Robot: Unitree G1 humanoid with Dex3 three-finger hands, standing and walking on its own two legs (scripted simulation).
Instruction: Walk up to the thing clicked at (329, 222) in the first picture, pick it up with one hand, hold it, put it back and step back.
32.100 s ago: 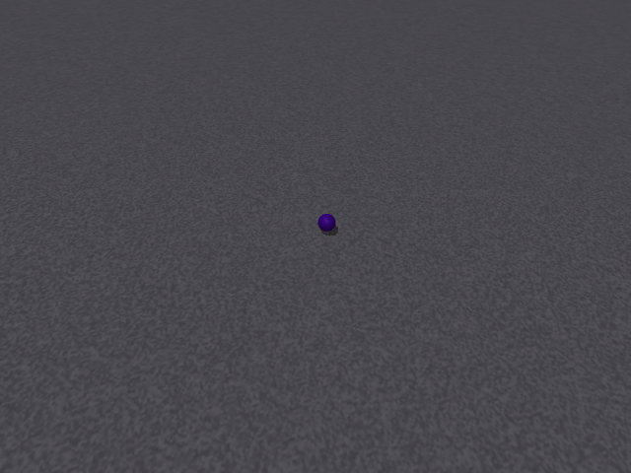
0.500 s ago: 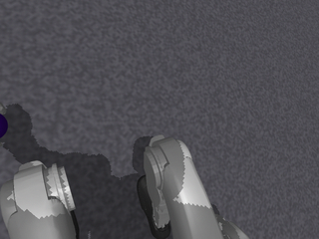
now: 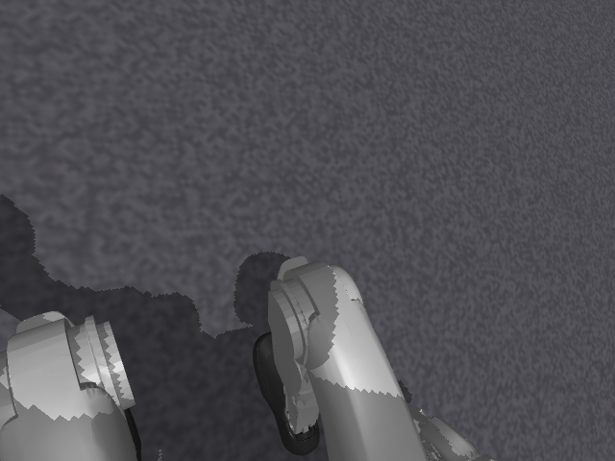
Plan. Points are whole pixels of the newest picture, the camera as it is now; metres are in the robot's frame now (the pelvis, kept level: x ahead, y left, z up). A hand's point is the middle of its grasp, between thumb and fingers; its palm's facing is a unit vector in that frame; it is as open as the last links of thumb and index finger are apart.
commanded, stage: rest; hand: left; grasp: from above
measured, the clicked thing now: out of the picture +0.41 +0.32 -0.26
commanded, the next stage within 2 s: open in 0.02 s
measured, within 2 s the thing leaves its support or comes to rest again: neither
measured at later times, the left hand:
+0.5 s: hand out of the picture +0.40 +0.32 -0.24, palm faces -0.43 -0.18 -0.88, open 11.6 cm
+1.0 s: hand out of the picture +0.40 +0.32 -0.24, palm faces -0.43 -0.18 -0.88, open 13.4 cm
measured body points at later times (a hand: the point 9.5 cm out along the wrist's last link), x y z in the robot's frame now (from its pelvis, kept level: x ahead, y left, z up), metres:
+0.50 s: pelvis +0.00 +0.00 +0.00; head +0.25 +0.13 +0.35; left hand +0.42 +0.33 -0.19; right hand +0.07 -0.25 -0.07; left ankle +0.06 +0.14 -0.26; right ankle +0.10 -0.12 -0.26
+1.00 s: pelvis +0.00 +0.00 +0.00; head +0.25 +0.13 +0.35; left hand +0.42 +0.33 -0.19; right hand +0.07 -0.25 -0.07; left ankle +0.06 +0.14 -0.26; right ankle +0.10 -0.12 -0.26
